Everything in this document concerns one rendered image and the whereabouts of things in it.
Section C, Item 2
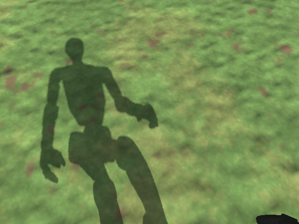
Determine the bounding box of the robot right hand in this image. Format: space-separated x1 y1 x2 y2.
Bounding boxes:
256 214 299 224

